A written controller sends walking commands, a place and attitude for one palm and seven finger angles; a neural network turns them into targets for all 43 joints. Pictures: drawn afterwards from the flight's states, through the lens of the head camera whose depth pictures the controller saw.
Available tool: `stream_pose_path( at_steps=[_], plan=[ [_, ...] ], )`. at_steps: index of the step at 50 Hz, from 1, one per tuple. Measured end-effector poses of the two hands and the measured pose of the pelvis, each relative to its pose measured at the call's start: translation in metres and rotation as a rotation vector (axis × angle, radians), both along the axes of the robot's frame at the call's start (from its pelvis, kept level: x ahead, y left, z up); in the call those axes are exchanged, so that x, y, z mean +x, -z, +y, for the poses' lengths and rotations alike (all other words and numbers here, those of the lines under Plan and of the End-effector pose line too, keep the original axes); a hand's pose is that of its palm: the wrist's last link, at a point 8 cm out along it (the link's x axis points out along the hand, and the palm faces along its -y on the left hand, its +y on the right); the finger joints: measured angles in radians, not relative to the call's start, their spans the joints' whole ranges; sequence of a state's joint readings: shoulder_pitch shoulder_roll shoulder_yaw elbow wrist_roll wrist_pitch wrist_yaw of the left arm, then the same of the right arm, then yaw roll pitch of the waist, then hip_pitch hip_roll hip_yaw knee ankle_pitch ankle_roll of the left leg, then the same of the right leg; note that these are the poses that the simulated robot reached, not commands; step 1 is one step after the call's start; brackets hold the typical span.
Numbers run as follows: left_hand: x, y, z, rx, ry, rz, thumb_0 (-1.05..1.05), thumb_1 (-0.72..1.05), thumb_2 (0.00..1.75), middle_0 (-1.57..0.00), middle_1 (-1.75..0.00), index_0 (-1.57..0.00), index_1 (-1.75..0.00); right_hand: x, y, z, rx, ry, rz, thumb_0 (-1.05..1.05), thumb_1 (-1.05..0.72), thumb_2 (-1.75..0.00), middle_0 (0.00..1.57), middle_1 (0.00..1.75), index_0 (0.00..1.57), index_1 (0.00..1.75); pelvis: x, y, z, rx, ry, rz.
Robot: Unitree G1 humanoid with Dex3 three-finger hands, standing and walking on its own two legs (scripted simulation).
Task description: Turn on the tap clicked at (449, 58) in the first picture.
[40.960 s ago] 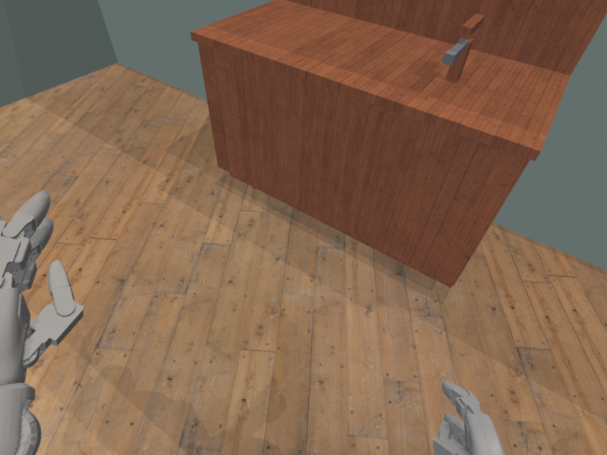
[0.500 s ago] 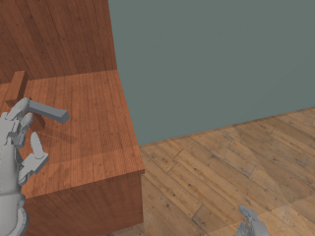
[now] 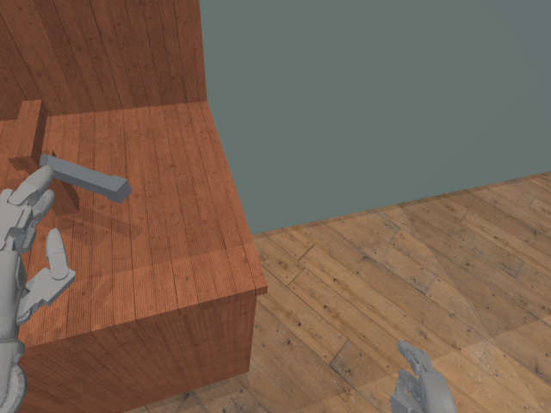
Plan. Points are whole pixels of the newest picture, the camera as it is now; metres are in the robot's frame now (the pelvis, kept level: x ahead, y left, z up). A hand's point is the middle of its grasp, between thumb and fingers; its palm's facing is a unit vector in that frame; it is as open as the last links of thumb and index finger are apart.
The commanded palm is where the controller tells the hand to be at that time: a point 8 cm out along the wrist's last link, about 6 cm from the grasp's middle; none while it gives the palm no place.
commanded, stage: come to a stop and stand still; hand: left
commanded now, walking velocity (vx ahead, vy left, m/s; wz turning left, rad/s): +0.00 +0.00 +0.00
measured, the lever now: (117, 189) +0.39 +0.29 +0.07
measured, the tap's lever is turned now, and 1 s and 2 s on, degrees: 53 53 53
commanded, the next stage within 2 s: look again from close up in 1.06 s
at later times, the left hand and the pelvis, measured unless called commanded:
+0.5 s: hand (56, 244) +0.23 +0.26 +0.17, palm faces +0.40 -0.85 -0.35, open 7.4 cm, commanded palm +0.17 +0.29 +0.18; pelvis +0.01 +0.01 +0.00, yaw +1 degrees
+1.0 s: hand (58, 247) +0.23 +0.26 +0.16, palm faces +0.42 -0.83 -0.38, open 7.4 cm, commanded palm +0.16 +0.28 +0.18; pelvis +0.00 +0.00 +0.00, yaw +0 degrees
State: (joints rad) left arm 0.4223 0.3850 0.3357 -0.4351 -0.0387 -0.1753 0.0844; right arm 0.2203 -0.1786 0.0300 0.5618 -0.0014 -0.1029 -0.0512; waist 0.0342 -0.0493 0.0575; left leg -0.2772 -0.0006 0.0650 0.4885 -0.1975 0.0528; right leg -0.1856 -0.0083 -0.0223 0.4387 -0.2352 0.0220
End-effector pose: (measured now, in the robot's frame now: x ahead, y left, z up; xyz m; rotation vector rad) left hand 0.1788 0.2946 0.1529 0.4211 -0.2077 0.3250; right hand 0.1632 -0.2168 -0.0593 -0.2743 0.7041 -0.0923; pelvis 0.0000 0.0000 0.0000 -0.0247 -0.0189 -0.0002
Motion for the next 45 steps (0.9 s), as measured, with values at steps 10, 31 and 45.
stream_pose_path(
  at_steps=[10,31,45],
  plan=[
    [0.007,-0.032,0.011,0.003,-0.032,-0.19,0.01,0.89,0.9,-0.21,-0.3,-0.21,-0.3,0.018,-0.008,0.022,0.02,-0.055,-0.061,0.02,-0.9,-0.9,0.2,0.3,0.2,0.3,0.004,-0.002,0.014,-0.005,0.002,0.017],
    [0.028,-0.076,0.043,0.231,-0.09,-0.272,0.01,0.88,0.9,-0.22,-0.3,-0.22,-0.3,0.018,0.01,0.007,0.01,-0.081,0.038,0.01,-0.9,-0.9,0.2,0.3,0.2,0.3,-0.003,0.001,0.001,-0.003,-0.016,0.018],
    [0.007,0.011,-0.016,0.027,0.067,0.098,0.01,0.88,0.9,-0.22,-0.3,-0.22,-0.3,-0.017,0.014,-0.012,0.032,0.057,0.057,0.02,-0.9,-0.9,0.2,0.3,0.2,0.3,0.002,0.002,-0.002,0.004,0.015,0.007]
  ],
)
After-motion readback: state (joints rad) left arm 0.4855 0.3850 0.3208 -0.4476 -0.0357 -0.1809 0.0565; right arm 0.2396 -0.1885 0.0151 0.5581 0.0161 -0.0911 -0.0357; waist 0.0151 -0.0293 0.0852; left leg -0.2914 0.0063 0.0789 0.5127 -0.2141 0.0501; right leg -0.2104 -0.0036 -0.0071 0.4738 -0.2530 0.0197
